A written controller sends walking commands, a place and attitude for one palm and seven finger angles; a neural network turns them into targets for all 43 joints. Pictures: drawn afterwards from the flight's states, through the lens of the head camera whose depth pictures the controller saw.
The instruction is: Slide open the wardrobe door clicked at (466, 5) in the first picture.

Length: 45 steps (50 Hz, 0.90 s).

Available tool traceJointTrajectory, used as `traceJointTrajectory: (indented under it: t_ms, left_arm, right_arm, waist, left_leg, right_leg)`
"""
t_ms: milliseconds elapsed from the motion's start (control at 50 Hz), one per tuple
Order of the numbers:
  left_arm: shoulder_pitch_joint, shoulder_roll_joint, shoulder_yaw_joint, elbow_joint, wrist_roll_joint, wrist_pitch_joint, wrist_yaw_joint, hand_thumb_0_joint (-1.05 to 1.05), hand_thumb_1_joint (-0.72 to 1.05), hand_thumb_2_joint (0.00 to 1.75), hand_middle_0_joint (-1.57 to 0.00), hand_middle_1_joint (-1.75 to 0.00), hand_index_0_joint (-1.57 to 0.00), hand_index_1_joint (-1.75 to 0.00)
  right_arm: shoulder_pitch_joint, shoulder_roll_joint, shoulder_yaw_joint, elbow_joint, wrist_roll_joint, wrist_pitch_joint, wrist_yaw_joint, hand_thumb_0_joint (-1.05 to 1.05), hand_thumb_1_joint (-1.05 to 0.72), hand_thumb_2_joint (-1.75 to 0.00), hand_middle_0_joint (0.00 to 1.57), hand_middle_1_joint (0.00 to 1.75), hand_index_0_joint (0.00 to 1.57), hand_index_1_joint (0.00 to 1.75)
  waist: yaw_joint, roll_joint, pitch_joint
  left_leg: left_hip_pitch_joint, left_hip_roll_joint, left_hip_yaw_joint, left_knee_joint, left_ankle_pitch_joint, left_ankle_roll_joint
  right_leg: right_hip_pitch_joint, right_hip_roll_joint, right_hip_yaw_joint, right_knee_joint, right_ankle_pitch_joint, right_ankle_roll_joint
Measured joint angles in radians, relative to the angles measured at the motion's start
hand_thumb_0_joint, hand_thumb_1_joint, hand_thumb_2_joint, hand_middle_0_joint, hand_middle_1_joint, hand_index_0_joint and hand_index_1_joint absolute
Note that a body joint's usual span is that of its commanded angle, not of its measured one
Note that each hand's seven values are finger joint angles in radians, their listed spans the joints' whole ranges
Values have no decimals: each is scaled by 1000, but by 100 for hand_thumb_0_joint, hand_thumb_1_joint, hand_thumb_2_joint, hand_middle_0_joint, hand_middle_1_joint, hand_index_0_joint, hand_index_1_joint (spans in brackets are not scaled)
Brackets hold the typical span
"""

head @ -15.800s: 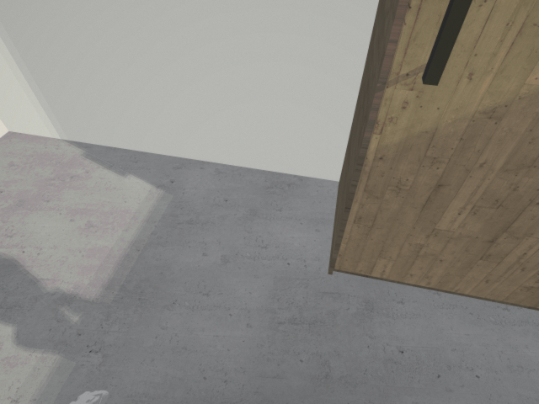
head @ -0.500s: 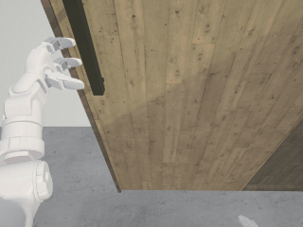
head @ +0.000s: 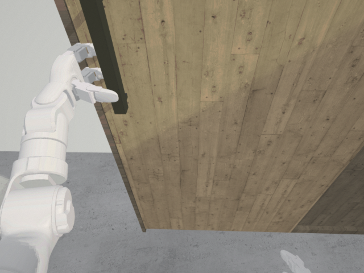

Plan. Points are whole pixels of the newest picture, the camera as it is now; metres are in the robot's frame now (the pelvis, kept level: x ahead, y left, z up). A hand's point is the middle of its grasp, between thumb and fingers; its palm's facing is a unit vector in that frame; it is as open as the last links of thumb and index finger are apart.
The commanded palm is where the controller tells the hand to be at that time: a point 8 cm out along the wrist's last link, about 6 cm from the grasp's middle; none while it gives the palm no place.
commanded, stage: feel for the door with the fingertips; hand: left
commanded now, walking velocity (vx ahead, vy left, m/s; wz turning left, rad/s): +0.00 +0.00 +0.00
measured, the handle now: (111, 59) +0.48 +0.17 +0.26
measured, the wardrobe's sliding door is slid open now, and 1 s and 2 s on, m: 0.00 0.00 0.00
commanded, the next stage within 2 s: slide the fingers in behind the handle in 0.02 s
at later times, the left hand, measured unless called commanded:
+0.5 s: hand (100, 77) +0.43 +0.19 +0.25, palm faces +0.03 -1.00 +0.00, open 14.0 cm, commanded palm +0.40 +0.23 +0.25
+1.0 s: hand (113, 77) +0.43 +0.16 +0.25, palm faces +0.02 -1.00 +0.00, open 14.0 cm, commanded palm +0.40 +0.21 +0.25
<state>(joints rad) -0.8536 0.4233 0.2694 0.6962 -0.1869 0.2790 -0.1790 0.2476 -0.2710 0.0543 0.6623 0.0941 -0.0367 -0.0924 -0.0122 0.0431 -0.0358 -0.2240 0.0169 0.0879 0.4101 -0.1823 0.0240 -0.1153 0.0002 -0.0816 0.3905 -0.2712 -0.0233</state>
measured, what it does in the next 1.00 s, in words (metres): stands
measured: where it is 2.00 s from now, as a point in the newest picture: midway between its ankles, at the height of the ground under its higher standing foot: outside the picture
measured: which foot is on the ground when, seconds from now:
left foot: down 0.00-1.00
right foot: down 0.00-1.00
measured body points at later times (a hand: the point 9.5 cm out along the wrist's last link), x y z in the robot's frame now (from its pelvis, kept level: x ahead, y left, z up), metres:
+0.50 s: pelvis -0.01 +0.00 +0.00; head -0.02 -0.02 +0.45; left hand +0.42 +0.24 +0.25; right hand +0.10 -0.26 -0.11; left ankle +0.02 +0.11 -0.74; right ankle -0.04 -0.10 -0.74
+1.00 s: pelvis +0.00 +0.00 +0.00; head -0.01 -0.02 +0.45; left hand +0.42 +0.21 +0.25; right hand +0.14 -0.24 -0.10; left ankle +0.02 +0.11 -0.74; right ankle -0.04 -0.10 -0.74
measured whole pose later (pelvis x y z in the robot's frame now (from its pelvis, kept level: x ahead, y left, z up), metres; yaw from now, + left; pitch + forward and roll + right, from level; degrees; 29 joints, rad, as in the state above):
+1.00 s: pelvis +0.00 +0.00 +0.00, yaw +0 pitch -1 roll +0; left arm -0.84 0.34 0.23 0.62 -0.19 0.29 -0.12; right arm 0.23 -0.26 0.05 0.66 0.09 -0.03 -0.08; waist 0.00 0.04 -0.03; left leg -0.21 0.02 0.09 0.40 -0.18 0.03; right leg -0.11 0.00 -0.07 0.38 -0.26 -0.02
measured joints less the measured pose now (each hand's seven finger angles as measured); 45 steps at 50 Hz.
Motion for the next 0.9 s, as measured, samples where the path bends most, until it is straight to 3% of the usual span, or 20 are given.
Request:
traceJointTrajectory:
  t_ms: [220,380,700,900]
  left_arm:
    - [-54,19,-7,104,4,-53,-10,-1,-50,30,-35,-123,-34,-124]
    - [-12,18,18,70,-6,-78,-22,-1,-50,30,-32,-122,-32,-122]
    - [48,-31,-13,-79,-8,10,19,-1,-50,30,-30,-120,-30,-120]
    - [-1,-65,-42,-56,-7,11,46,-1,-50,30,-30,-120,-30,-120]
  right_arm:
    - [45,-12,-9,37,0,-14,-5,1,-91,-90,20,30,20,30]
    - [58,-17,-13,33,2,-26,0,1,-91,-90,20,30,20,30]
    - [-4,-1,-4,1,5,-14,5,1,-91,-90,20,30,20,30]
    - [-26,9,2,1,-4,-7,8,1,-91,-90,20,30,20,30]
  waist:
    - [-6,1,5]
    - [-14,3,4]
    - [6,-1,2]
    - [11,0,3]
  left_leg:
    - [-16,3,-11,6,6,-3]
    - [-7,8,2,1,8,-3]
    - [6,5,2,-1,8,-1]
    - [2,-1,-3,-7,10,1]
  right_leg:
    - [-11,4,-10,4,3,-4]
    - [-10,8,3,2,8,-5]
    - [4,5,5,-1,9,-2]
    - [2,0,0,-5,9,0]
